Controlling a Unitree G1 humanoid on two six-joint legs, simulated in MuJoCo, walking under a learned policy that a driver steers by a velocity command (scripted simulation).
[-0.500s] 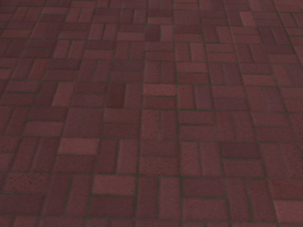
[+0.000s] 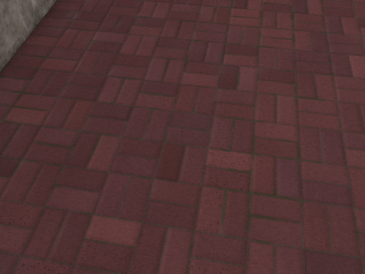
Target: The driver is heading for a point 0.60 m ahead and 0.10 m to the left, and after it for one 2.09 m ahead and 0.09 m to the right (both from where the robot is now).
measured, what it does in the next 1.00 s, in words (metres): walks ahead: left foot, then right foot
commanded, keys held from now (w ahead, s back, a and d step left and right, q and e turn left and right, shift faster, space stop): w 0.64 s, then w+q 0.04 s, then q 0.32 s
